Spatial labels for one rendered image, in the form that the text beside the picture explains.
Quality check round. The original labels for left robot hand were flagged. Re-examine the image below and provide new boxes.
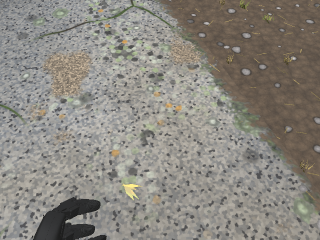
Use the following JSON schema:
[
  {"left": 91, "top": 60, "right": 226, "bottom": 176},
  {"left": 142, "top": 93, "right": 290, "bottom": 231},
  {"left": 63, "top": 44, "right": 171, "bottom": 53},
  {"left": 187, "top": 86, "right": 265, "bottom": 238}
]
[{"left": 31, "top": 197, "right": 107, "bottom": 240}]

